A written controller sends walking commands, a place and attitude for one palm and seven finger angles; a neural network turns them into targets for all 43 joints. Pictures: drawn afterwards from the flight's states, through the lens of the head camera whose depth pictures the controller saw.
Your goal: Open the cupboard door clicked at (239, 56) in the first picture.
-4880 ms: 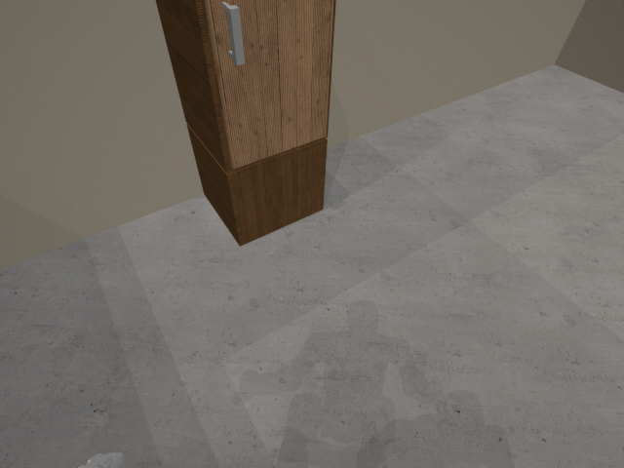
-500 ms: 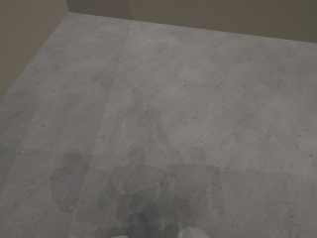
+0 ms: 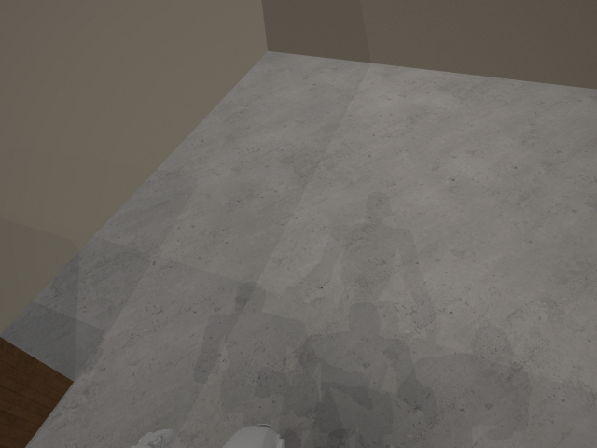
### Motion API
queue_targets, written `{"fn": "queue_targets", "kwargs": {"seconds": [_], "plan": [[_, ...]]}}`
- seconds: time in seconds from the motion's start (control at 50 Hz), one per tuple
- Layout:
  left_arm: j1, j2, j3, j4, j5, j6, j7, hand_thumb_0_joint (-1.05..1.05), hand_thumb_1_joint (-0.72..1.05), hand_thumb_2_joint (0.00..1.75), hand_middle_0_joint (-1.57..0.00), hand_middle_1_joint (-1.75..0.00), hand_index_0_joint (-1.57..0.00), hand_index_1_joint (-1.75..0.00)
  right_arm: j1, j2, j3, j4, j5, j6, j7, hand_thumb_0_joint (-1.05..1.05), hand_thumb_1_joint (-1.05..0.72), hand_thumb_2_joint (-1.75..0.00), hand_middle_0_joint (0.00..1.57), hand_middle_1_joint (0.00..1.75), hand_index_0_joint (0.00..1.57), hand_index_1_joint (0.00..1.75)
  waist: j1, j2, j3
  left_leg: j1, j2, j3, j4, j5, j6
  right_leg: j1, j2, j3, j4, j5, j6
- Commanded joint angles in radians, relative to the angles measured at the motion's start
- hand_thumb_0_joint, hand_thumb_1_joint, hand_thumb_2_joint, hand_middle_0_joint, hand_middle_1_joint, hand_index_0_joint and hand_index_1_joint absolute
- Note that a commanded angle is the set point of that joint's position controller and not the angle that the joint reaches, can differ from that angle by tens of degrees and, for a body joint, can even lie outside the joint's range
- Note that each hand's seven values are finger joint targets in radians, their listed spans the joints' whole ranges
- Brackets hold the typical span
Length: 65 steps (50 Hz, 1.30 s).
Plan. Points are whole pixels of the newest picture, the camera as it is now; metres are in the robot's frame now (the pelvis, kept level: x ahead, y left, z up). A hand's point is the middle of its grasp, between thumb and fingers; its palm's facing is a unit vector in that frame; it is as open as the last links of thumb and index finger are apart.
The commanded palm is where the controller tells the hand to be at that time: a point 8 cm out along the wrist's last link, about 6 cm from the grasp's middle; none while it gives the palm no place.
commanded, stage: turn to face it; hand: left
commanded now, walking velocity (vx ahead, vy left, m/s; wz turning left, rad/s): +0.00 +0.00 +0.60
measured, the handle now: out of the picture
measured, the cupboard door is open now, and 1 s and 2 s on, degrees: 0 0 0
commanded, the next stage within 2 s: take the last steps up to it in 1.78 s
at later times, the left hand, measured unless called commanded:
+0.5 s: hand out of the picture -0.05 +0.26 -0.17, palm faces +0.36 -0.89 -0.28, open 7.4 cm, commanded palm none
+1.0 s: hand out of the picture -0.07 +0.19 -0.14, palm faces +0.58 -0.78 -0.26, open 7.4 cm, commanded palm none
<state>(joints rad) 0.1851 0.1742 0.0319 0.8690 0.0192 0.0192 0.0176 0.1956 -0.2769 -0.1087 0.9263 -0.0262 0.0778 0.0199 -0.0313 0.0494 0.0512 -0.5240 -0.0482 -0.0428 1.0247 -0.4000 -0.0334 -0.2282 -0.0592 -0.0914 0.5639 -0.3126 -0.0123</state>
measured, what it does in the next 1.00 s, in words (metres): steps on the spot, turning left: left foot, then right foot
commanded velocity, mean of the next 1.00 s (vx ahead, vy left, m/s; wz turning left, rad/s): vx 0.00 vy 0.00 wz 0.60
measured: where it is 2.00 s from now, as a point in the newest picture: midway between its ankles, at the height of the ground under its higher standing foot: outside the picture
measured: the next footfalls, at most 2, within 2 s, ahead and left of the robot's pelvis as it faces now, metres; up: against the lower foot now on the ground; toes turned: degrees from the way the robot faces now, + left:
left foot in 0.34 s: -0.02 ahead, +0.15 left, +0.00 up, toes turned +20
right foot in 0.72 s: +0.07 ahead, -0.09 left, +0.00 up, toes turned +23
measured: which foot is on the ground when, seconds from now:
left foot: up 0.00-0.32, down 0.34-0.74, up 0.76-1.00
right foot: down 0.00-0.34, up 0.36-0.70, down 0.72-1.00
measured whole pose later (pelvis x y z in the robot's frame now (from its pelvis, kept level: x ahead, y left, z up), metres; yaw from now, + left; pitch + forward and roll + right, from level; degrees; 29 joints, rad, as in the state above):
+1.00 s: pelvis -0.03 -0.01 +0.00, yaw +37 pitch -2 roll +2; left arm 0.21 0.18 0.02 0.87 0.03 0.01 0.02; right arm 0.19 -0.26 -0.09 0.95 -0.02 0.09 0.03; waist -0.03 0.01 0.09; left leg -0.44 0.04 0.03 1.02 -0.42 -0.07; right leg -0.19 -0.13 -0.21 0.53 -0.29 0.00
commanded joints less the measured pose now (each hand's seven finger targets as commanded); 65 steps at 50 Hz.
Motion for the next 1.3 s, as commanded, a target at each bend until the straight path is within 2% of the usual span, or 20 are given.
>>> {"fn": "queue_targets", "kwargs": {"seconds": [0.0,0.2,0.28,0.3,0.32,0.34,0.44,0.56,0.66,0.68,0.72,0.76,0.82,1.0,1.08,1.1,1.12,1.14,1.22,1.28], "plan": [[-0.055,0.184,0.052,-0.083,0.005,-0.03,0.021,0.0,0.9,0.9,-0.2,-0.3,-0.2,-0.3,-0.012,-0.052,-0.01,-0.072,0.004,-0.016,0.017,0.0,-0.9,-0.9,0.2,0.3,0.2,0.3,-0.004,-0.203,0.033,-0.066,0.08,0.032,0.197,0.053,-0.039,-0.028,-0.257,0.11,-0.272,0.213,-0.082],[0.09,0.266,0.075,-0.02,0.013,-0.017,0.014,0.0,0.9,0.9,-0.2,-0.3,-0.2,-0.3,-0.143,-0.034,0.021,-0.108,0.016,-0.031,0.015,0.0,-0.9,-0.9,0.2,0.3,0.2,0.3,0.086,-0.283,-0.07,0.079,0.089,0.137,-0.238,-0.069,-0.036,0.168,-0.332,0.022,-0.154,0.482,-0.11],[0.085,0.267,0.083,-0.011,-0.001,-0.005,0.005,0.0,0.9,0.9,-0.2,-0.3,-0.2,-0.3,-0.041,-0.074,0.015,-0.087,0.012,-0.05,0.009,0.0,-0.9,-0.9,0.2,0.3,0.2,0.3,0.031,-0.224,-0.131,0.331,0.077,0.167,-0.579,0.17,-0.002,0.085,-0.299,-0.08,0.034,0.461,-0.017],[0.082,0.233,0.079,-0.028,-0.007,0.0,0.0,0.0,0.9,0.9,-0.2,-0.3,-0.2,-0.3,0.014,-0.156,-0.004,-0.082,0.008,-0.059,0.007,0.0,-0.9,-0.9,0.2,0.3,0.2,0.3,-0.003,-0.022,-0.17,0.511,0.208,-0.015,-0.655,0.37,0.055,-0.1,-0.23,-0.114,0.221,0.262,0.043],[0.042,0.16,0.06,-0.083,-0.01,0.0,-0.009,0.0,0.9,0.9,-0.2,-0.3,-0.2,-0.3,0.078,-0.261,-0.032,-0.075,0.007,-0.061,-0.001,0.0,-0.9,-0.9,0.2,0.3,0.2,0.3,-0.044,0.271,-0.167,0.622,0.465,-0.322,-0.653,0.783,0.2,-0.383,-0.106,-0.11,0.425,-0.331,0.116],[-0.045,0.175,0.052,-0.102,0.003,0.013,-0.001,0.0,0.9,0.9,-0.2,-0.3,-0.2,-0.3,0.141,-0.259,-0.031,-0.036,0.01,-0.06,-0.011,0.0,-0.9,-0.9,0.2,0.3,0.2,0.3,-0.077,0.187,-0.168,0.577,0.485,-0.318,-0.645,0.808,0.255,-0.405,-0.097,0.006,0.546,-0.346,0.105],[-0.001,0.174,0.067,-0.042,-0.005,0.015,-0.011,0.0,0.9,0.9,-0.2,-0.3,-0.2,-0.3,-0.067,-0.162,0.0,-0.093,0.005,-0.065,-0.025,0.0,-0.9,-0.9,0.2,0.3,0.2,0.3,0.018,0.097,-0.077,0.359,0.28,-0.134,-0.671,0.544,0.176,-0.305,-0.067,0.064,0.552,-0.109,0.11],[-0.032,0.155,0.058,-0.072,-0.009,0.012,-0.004,0.0,0.9,0.9,-0.2,-0.3,-0.2,-0.3,-0.03,-0.171,-0.01,-0.085,0.002,-0.057,-0.021,0.0,-0.9,-0.9,0.2,0.3,0.2,0.3,-0.003,0.103,-0.082,0.366,0.274,-0.236,-0.67,0.472,0.203,-0.239,-0.019,0.066,0.325,-0.135,0.108],[0.064,0.161,0.059,-0.065,-0.017,-0.007,0.004,0.0,0.9,0.9,-0.2,-0.3,-0.2,-0.3,-0.072,-0.164,-0.017,-0.104,0.006,-0.048,-0.017,0.0,-0.9,-0.9,0.2,0.3,0.2,0.3,0.047,0.109,-0.111,0.258,0.221,-0.278,-0.566,0.521,0.163,0.007,0.032,0.043,-0.005,0.001,0.09],[0.105,0.185,0.066,-0.057,-0.013,-0.016,0.008,0.0,0.9,0.9,-0.2,-0.3,-0.2,-0.3,-0.075,-0.141,-0.015,-0.111,0.012,-0.048,-0.015,0.0,-0.9,-0.9,0.2,0.3,0.2,0.3,0.07,0.052,-0.123,0.171,0.173,-0.256,-0.495,0.422,0.118,0.129,-0.007,0.072,-0.161,0.089,0.081],[0.113,0.334,0.084,-0.072,0.007,-0.025,0.017,0.0,0.9,0.9,-0.2,-0.3,-0.2,-0.3,-0.056,-0.059,-0.004,-0.152,0.012,-0.05,-0.008,0.0,-0.9,-0.9,0.2,0.3,0.2,0.3,0.078,-0.357,-0.114,-0.089,-0.021,-0.01,-0.061,-0.196,-0.01,0.196,-0.451,0.454,-0.303,0.25,-0.108],[0.02,0.263,0.072,-0.09,0.0,-0.024,0.019,0.0,0.9,0.9,-0.2,-0.3,-0.2,-0.3,-0.066,-0.092,-0.017,-0.114,0.004,-0.026,-0.001,0.0,-0.9,-0.9,0.2,0.3,0.2,0.3,0.044,-0.254,-0.021,-0.055,0.046,-0.049,0.181,-0.102,-0.003,0.001,-0.373,0.36,-0.325,0.084,-0.126],[-0.056,0.196,0.051,-0.105,0.003,-0.03,0.019,0.0,0.9,0.9,-0.2,-0.3,-0.2,-0.3,-0.008,-0.06,-0.005,-0.068,0.002,-0.02,0.016,0.0,-0.9,-0.9,0.2,0.3,0.2,0.3,0.0,-0.209,-0.002,-0.055,0.078,0.009,0.217,0.034,-0.032,0.022,-0.266,0.119,-0.26,0.229,-0.081],[0.072,0.267,0.073,-0.034,0.013,-0.016,0.015,0.0,0.9,0.9,-0.2,-0.3,-0.2,-0.3,-0.116,-0.028,0.022,-0.094,0.016,-0.029,0.018,0.0,-0.9,-0.9,0.2,0.3,0.2,0.3,0.077,-0.26,-0.052,0.083,0.086,0.134,-0.198,-0.06,-0.035,0.132,-0.331,0.006,-0.173,0.43,-0.109],[0.057,0.273,0.082,-0.028,0.001,-0.002,0.006,0.0,0.9,0.9,-0.2,-0.3,-0.2,-0.3,-0.018,-0.058,0.019,-0.079,0.011,-0.046,0.011,0.0,-0.9,-0.9,0.2,0.3,0.2,0.3,0.025,-0.215,-0.101,0.29,0.072,0.174,-0.501,0.135,-0.008,0.061,-0.307,-0.089,-0.004,0.376,-0.027],[0.06,0.243,0.079,-0.034,-0.005,0.005,0.002,0.0,0.9,0.9,-0.2,-0.3,-0.2,-0.3,0.039,-0.116,0.003,-0.07,0.01,-0.055,0.012,0.0,-0.9,-0.9,0.2,0.3,0.2,0.3,-0.007,-0.065,-0.139,0.442,0.138,0.065,-0.615,0.266,0.022,-0.064,-0.265,-0.112,0.164,0.252,0.023],[0.045,0.17,0.067,-0.084,-0.013,0.008,-0.008,0.0,0.9,0.9,-0.2,-0.3,-0.2,-0.3,0.094,-0.24,-0.027,-0.071,0.003,-0.062,0.004,0.0,-0.9,-0.9,0.2,0.3,0.2,0.3,-0.04,0.273,-0.138,0.558,0.415,-0.314,-0.663,0.603,0.155,-0.356,-0.116,-0.133,0.39,-0.272,0.111],[-0.049,0.165,0.052,-0.117,0.0,0.014,-0.003,0.0,0.9,0.9,-0.2,-0.3,-0.2,-0.3,0.168,-0.272,-0.033,-0.041,0.006,-0.059,-0.006,0.0,-0.9,-0.9,0.2,0.3,0.2,0.3,-0.081,0.214,-0.139,0.512,0.499,-0.374,-0.681,0.685,0.243,-0.394,-0.09,-0.016,0.542,-0.371,0.104],[-0.024,0.172,0.07,-0.051,-0.002,0.016,-0.011,0.0,0.9,0.9,-0.2,-0.3,-0.2,-0.3,-0.024,-0.154,0.004,-0.085,0.004,-0.068,-0.028,0.0,-0.9,-0.9,0.2,0.3,0.2,0.3,0.012,0.118,-0.081,0.351,0.297,-0.197,-0.703,0.419,0.175,-0.347,-0.083,0.078,0.624,-0.102,0.101],[-0.002,0.175,0.067,-0.035,-0.003,0.018,-0.009,0.0,0.9,0.9,-0.2,-0.3,-0.2,-0.3,-0.02,-0.147,0.007,-0.086,0.007,-0.071,-0.028,0.0,-0.9,-0.9,0.2,0.3,0.2,0.3,0.013,0.081,-0.082,0.356,0.267,-0.186,-0.714,0.427,0.178,-0.307,-0.063,0.078,0.547,-0.072,0.109]]}}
